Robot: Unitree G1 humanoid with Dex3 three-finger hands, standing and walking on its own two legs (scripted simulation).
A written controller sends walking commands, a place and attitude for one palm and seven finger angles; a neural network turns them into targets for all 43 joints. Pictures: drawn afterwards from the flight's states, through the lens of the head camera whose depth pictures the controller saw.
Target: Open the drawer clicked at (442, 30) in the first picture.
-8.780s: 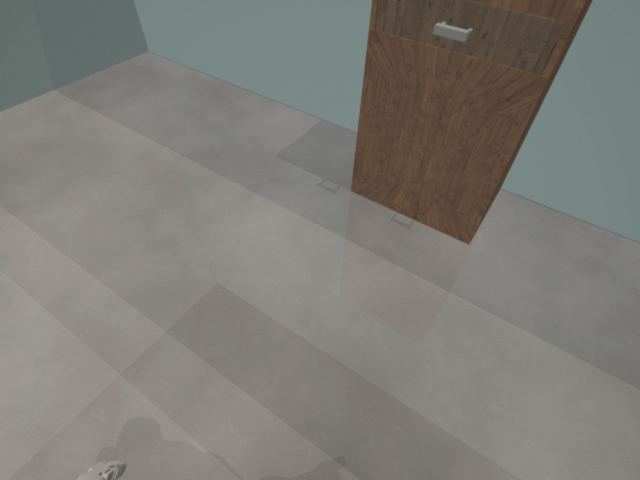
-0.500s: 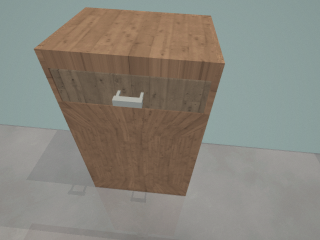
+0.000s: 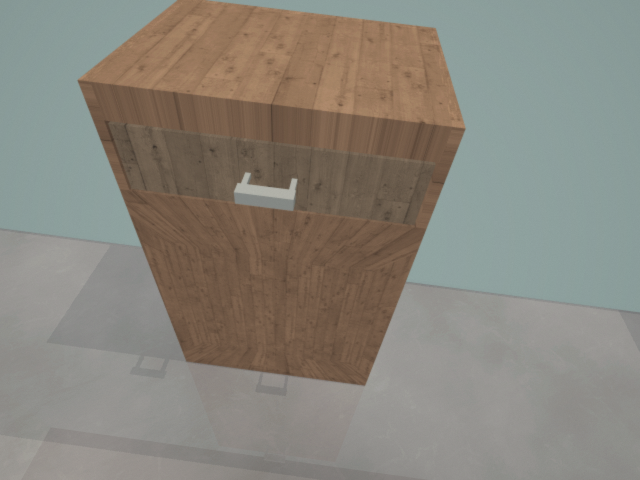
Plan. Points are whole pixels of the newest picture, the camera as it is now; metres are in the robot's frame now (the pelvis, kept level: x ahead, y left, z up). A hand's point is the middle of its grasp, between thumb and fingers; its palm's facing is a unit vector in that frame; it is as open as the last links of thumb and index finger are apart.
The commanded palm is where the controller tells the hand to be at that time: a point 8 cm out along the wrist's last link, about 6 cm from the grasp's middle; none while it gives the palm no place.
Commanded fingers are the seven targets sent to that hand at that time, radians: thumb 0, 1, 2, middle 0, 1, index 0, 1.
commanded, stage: look again from close up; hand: left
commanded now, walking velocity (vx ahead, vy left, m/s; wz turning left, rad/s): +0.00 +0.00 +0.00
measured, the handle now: (267, 188) +0.56 +0.12 +0.04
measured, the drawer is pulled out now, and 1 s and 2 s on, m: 0.00 0.00 0.00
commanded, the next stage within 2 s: shuffle to correct the standing spot in 0.26 s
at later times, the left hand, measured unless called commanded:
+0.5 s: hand out of the picture -0.04 +0.15 -0.18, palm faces +0.04 -0.99 -0.12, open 7.4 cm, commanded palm none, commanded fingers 0.00 0.90 0.90 -0.20 -0.30 -0.20 -0.30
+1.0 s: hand out of the picture +0.05 +0.17 -0.17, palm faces +0.03 -0.98 -0.21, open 7.3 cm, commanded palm none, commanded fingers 0.00 0.90 0.90 -0.20 -0.30 -0.20 -0.30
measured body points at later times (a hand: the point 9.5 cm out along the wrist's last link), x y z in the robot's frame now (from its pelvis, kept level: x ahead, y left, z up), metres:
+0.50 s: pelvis +0.00 +0.00 +0.00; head -0.01 +0.02 +0.45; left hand -0.04 +0.21 -0.17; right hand -0.01 -0.21 -0.15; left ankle +0.07 +0.07 -0.74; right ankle +0.03 -0.12 -0.73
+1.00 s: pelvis +0.01 +0.00 +0.00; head +0.00 -0.01 +0.45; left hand +0.04 +0.22 -0.15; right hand +0.00 -0.21 -0.16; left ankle +0.01 +0.07 -0.74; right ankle +0.03 -0.11 -0.74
